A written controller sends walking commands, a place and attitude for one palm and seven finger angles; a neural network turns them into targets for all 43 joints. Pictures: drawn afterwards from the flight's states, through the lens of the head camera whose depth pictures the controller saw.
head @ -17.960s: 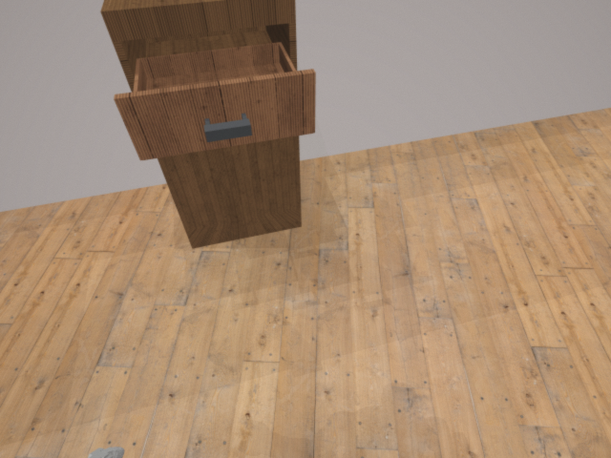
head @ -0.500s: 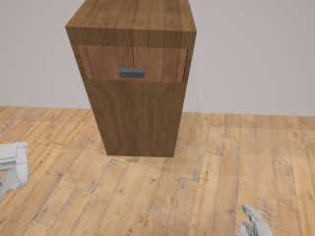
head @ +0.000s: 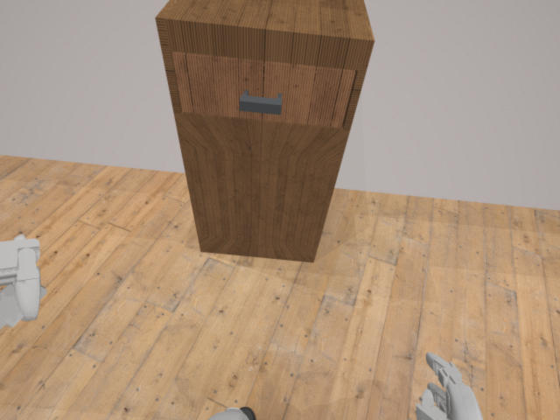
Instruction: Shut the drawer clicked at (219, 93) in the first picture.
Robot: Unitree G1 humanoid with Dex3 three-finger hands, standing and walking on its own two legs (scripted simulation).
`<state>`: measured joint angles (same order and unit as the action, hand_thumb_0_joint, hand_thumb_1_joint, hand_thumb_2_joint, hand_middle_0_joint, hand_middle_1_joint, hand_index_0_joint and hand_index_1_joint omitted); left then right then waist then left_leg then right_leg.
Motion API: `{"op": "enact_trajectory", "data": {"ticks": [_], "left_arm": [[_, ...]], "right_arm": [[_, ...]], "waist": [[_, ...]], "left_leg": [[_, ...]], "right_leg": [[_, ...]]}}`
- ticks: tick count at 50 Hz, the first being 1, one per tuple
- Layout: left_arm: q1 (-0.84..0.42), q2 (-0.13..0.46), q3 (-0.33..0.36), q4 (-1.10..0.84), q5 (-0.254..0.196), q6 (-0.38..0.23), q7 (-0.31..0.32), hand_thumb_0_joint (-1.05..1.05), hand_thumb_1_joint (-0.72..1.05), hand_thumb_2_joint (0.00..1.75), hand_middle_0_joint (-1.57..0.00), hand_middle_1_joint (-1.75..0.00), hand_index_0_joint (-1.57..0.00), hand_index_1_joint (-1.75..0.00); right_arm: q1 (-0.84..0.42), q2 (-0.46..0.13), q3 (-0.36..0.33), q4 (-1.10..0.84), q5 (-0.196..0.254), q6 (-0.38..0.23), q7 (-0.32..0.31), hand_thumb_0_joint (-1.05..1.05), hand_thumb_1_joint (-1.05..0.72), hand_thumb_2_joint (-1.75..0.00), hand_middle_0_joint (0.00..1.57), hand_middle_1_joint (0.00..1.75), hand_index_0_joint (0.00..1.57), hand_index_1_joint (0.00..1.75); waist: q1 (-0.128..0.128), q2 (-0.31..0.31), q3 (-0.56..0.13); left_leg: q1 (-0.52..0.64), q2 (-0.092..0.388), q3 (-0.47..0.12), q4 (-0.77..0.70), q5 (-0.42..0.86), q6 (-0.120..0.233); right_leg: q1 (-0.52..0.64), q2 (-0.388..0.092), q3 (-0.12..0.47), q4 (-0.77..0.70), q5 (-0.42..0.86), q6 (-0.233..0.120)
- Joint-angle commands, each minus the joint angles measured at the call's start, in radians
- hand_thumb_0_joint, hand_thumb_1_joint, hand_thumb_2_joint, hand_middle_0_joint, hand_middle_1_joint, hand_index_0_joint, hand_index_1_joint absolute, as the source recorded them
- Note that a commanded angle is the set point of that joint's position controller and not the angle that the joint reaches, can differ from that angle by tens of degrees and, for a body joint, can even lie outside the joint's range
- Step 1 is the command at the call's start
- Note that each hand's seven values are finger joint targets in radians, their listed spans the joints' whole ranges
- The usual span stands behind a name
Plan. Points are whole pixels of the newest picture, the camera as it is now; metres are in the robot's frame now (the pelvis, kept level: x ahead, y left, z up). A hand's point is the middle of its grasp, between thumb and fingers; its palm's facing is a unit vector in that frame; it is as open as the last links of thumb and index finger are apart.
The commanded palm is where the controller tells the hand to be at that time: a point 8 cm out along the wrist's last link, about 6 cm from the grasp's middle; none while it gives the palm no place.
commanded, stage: step back with the hand held close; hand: left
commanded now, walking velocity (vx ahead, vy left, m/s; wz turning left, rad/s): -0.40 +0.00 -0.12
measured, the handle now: (261, 100) +0.82 +0.07 +0.01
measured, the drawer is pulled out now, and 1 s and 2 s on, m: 0.00 0.00 0.00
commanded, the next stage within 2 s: stop stepping back and stand still in 0.08 s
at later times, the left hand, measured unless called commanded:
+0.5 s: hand out of the picture +0.09 +0.23 +0.18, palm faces +0.22 -0.85 -0.47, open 3.3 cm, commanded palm +0.07 +0.27 +0.19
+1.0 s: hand out of the picture +0.08 +0.25 +0.17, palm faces +0.30 -0.84 -0.45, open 3.2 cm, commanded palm none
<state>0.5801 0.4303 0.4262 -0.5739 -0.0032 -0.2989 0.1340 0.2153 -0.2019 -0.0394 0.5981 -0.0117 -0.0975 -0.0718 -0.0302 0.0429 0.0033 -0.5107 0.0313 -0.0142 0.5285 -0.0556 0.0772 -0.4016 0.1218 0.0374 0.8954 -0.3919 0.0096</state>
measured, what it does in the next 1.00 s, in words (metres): walks backwards: right foot, then left foot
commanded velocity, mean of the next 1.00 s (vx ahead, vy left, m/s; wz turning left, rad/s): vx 0.07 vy -0.02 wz -0.02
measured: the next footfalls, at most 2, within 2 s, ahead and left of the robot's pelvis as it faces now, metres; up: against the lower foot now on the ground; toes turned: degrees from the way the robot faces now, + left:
right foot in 0.14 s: -0.11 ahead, -0.14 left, +0.00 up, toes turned -2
left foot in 0.58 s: -0.05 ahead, +0.14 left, +0.00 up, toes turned -4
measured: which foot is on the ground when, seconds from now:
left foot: down 0.00-0.38, up 0.40-0.56, down 0.58-1.00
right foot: up 0.00-0.12, down 0.14-0.60, up 0.62-0.74, down 0.76-1.00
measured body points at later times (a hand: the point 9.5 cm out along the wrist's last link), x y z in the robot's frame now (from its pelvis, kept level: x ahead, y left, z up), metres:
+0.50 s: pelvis -0.11 +0.02 +0.01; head -0.12 +0.04 +0.46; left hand +0.08 +0.27 +0.21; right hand +0.00 -0.25 -0.06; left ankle -0.02 +0.10 -0.68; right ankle -0.13 -0.10 -0.73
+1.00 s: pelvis -0.14 +0.03 +0.00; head -0.16 +0.03 +0.45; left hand +0.06 +0.29 +0.19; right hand -0.05 -0.24 -0.10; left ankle -0.08 +0.14 -0.73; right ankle -0.13 -0.06 -0.73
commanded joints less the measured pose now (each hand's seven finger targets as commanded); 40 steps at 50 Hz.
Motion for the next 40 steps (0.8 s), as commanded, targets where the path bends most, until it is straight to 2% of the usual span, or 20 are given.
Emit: {"op": "enact_trajectory", "data": {"ticks": [1,4,6,7,9,11,13,14,17,18,19,20,21,27,29,32,36,37,39,40], "left_arm": [[0.046,0.112,0.071,-0.227,-0.043,-0.041,0.022,0.0,0.9,0.9,-1.4,-1.6,-1.4,-1.6],[0.012,0.113,0.048,-0.25,-0.057,-0.058,0.01,0.0,0.9,0.9,-1.4,-1.6,-1.4,-1.6],[-0.077,0.169,0.072,-0.271,-0.046,-0.084,0.021,0.0,0.9,0.9,-1.4,-1.6,-1.4,-1.6],[-0.145,0.21,0.104,-0.289,-0.03,-0.089,0.037,0.0,0.9,0.9,-1.4,-1.6,-1.4,-1.6],[-0.213,0.163,0.041,-0.259,-0.017,-0.06,0.015,0.0,0.9,0.9,-1.4,-1.6,-1.4,-1.6],[-0.104,0.145,0.06,-0.19,-0.03,-0.015,-0.003,0.0,0.9,0.9,-1.4,-1.6,-1.4,-1.6],[0.015,0.112,0.069,-0.163,-0.05,-0.014,-0.011,0.0,0.9,0.9,-1.4,-1.6,-1.4,-1.6],[0.029,0.142,0.105,-0.211,-0.055,-0.003,-0.003,0.0,0.9,0.9,-1.4,-1.6,-1.4,-1.6],[0.158,0.155,0.136,-0.248,-0.067,0.024,0.003,0.0,0.9,0.9,-1.4,-1.6,-1.4,-1.6],[0.19,0.141,0.114,-0.27,-0.062,0.032,-0.002,0.0,0.9,0.9,-1.4,-1.6,-1.4,-1.6],[0.189,0.176,0.132,-0.291,-0.055,0.038,-0.001,0.0,0.9,0.9,-1.4,-1.6,-1.4,-1.6],[0.123,0.195,0.141,-0.322,-0.054,0.044,0.005,0.0,0.9,0.9,-1.4,-1.6,-1.4,-1.6],[0.059,0.173,0.12,-0.293,-0.045,0.054,0.006,0.0,0.9,0.9,-1.4,-1.6,-1.4,-1.6],[-0.18,0.066,-0.023,-0.115,-0.011,0.048,0.047,0.0,0.9,0.9,-1.4,-1.6,-1.4,-1.6],[-0.205,0.078,-0.02,-0.184,-0.006,0.032,0.05,0.0,0.9,0.9,-1.4,-1.6,-1.4,-1.6],[-0.091,0.156,0.071,-0.3,-0.004,0.023,0.033,0.0,0.9,0.9,-1.4,-1.6,-1.4,-1.6],[0.147,0.141,0.091,-0.298,-0.016,0.034,0.036,0.0,0.9,0.9,-1.4,-1.6,-1.4,-1.6],[0.171,0.145,0.103,-0.264,-0.007,0.038,0.037,0.0,0.9,0.9,-1.4,-1.6,-1.4,-1.6],[0.089,0.184,0.143,-0.245,-0.03,0.046,0.042,0.0,0.9,0.9,-1.4,-1.6,-1.4,-1.6],[0.005,0.175,0.138,-0.241,-0.03,0.032,0.045,0.0,0.9,0.9,-1.4,-1.6,-1.4,-1.6]], "right_arm": [[-0.118,-0.124,-0.041,-0.135,-0.007,-0.081,0.01,0.0,-0.9,-0.9,0.2,0.3,0.2,0.3],[-0.092,-0.109,-0.03,-0.098,-0.019,-0.078,0.018,0.0,-0.9,-0.9,0.2,0.3,0.2,0.3],[-0.076,-0.089,-0.021,-0.072,-0.016,-0.057,0.013,0.0,-0.9,-0.9,0.2,0.3,0.2,0.3],[-0.068,-0.078,-0.008,-0.049,-0.043,-0.063,0.01,0.0,-0.9,-0.9,0.2,0.3,0.2,0.3],[-0.087,-0.093,-0.023,-0.068,-0.009,-0.082,-0.008,0.0,-0.9,-0.9,0.2,0.3,0.2,0.3],[-0.107,-0.121,-0.018,-0.11,0.007,-0.075,-0.024,0.0,-0.9,-0.9,0.2,0.3,0.2,0.3],[-0.123,-0.13,-0.015,-0.146,0.009,-0.091,-0.011,0.0,-0.9,-0.9,0.2,0.3,0.2,0.3],[-0.136,-0.132,-0.009,-0.162,-0.001,-0.087,-0.006,0.0,-0.9,-0.9,0.2,0.3,0.2,0.3],[-0.119,-0.111,-0.001,-0.194,0.0,-0.064,0.01,0.0,-0.9,-0.9,0.2,0.3,0.2,0.3],[-0.112,-0.104,0.0,-0.2,0.003,-0.051,0.012,0.0,-0.9,-0.9,0.2,0.3,0.2,0.3],[-0.111,-0.099,-0.008,-0.195,0.005,-0.032,0.01,0.0,-0.9,-0.9,0.2,0.3,0.2,0.3],[-0.104,-0.102,-0.009,-0.172,-0.008,-0.017,0.009,0.0,-0.9,-0.9,0.2,0.3,0.2,0.3],[-0.089,-0.097,-0.009,-0.139,-0.006,-0.014,0.008,0.0,-0.9,-0.9,0.2,0.3,0.2,0.3],[-0.064,-0.134,0.005,-0.088,0.004,-0.086,-0.043,0.0,-0.9,-0.9,0.2,0.3,0.2,0.3],[-0.061,-0.162,0.004,-0.12,0.013,-0.103,-0.048,0.0,-0.9,-0.9,0.2,0.3,0.2,0.3],[-0.076,-0.117,0.0,-0.118,-0.007,-0.118,-0.015,0.0,-0.9,-0.9,0.2,0.3,0.2,0.3],[-0.096,-0.121,0.007,-0.148,-0.008,-0.085,0.011,0.0,-0.9,-0.9,0.2,0.3,0.2,0.3],[-0.094,-0.124,0.001,-0.155,-0.008,-0.069,0.009,0.0,-0.9,-0.9,0.2,0.3,0.2,0.3],[-0.066,-0.099,-0.009,-0.147,-0.003,-0.041,0.006,0.0,-0.9,-0.9,0.2,0.3,0.2,0.3],[-0.049,-0.109,-0.011,-0.125,-0.002,-0.053,0.005,0.0,-0.9,-0.9,0.2,0.3,0.2,0.3]], "waist": [[0.041,0.177,-0.141],[0.037,0.138,-0.151],[0.019,-0.133,-0.147],[0.013,-0.128,-0.17],[-0.003,-0.263,-0.153],[0.008,-0.013,-0.146],[0.034,0.272,-0.189],[0.045,0.28,-0.171],[0.052,0.18,-0.169],[0.044,0.085,-0.147],[0.035,-0.148,-0.119],[0.04,-0.27,-0.067],[0.021,-0.273,-0.017],[-0.007,-0.031,0.046],[0.009,0.213,0.026],[0.004,0.258,0.0],[0.038,0.156,-0.045],[0.042,0.111,-0.028],[0.028,-0.261,-0.016],[0.009,-0.208,-0.032]], "left_leg": [[0.053,0.232,-0.157,-0.386,-0.481,0.003],[0.275,0.185,-0.063,-0.278,-0.331,-0.09],[0.467,0.061,0.025,0.131,-0.165,-0.119],[0.454,0.04,0.035,0.204,-0.165,-0.12],[0.429,-0.014,0.049,0.136,-0.084,-0.098],[0.518,0.068,-0.014,-0.084,0.198,-0.061],[0.36,0.217,-0.258,-0.437,-0.442,-0.046],[0.226,0.234,-0.295,-0.531,-0.661,-0.079],[0.116,0.121,-0.056,-0.387,-0.55,-0.112],[0.124,0.038,0.044,-0.208,-0.482,-0.116],[0.218,-0.046,0.111,0.162,-0.354,-0.116],[0.174,-0.061,0.053,0.437,-0.295,-0.111],[0.074,-0.033,0.0,0.577,-0.265,-0.106],[0.247,0.035,0.033,-0.096,-0.328,-0.042],[0.272,0.222,-0.312,-0.274,-0.406,0.05],[0.182,0.272,-0.451,-0.412,-0.684,0.087],[-0.053,0.172,-0.146,-0.27,-0.592,-0.001],[-0.136,0.1,-0.062,-0.109,-0.573,-0.033],[-0.211,-0.028,0.063,0.447,-0.404,-0.075],[-0.18,-0.004,0.018,0.56,-0.352,-0.077]], "right_leg": [[0.178,-0.029,-0.073,-0.113,-0.169,-0.027],[0.1,-0.098,-0.03,-0.548,-0.126,-0.052],[-0.19,-0.343,0.289,-0.737,0.05,-0.141],[-0.183,-0.428,0.3,-0.709,0.307,-0.172],[-0.094,-0.296,0.103,-0.567,0.499,-0.081],[-0.069,-0.131,-0.035,-0.404,0.324,0.012],[0.077,-0.018,-0.047,-0.151,-0.199,-0.001],[0.151,-0.005,-0.061,-0.09,-0.215,-0.027],[0.318,-0.016,-0.136,-0.382,-0.158,-0.046],[0.277,-0.08,-0.076,-0.53,-0.142,-0.055],[0.026,-0.264,0.157,-0.719,-0.256,-0.107],[-0.167,-0.432,0.361,-0.818,-0.409,-0.19],[-0.201,-0.442,0.352,-0.797,-0.454,-0.222],[-0.019,-0.272,-0.024,-0.471,-0.191,-0.081],[-0.049,-0.123,-0.107,-0.166,-0.063,-0.008],[-0.041,-0.121,-0.036,0.039,-0.11,-0.02],[0.364,-0.101,-0.116,-0.329,-0.075,-0.044],[0.414,-0.131,-0.049,-0.428,-0.106,-0.07],[0.275,-0.47,0.455,-0.73,-0.27,-0.22],[0.235,-0.483,0.448,-0.718,-0.178,-0.227]]}}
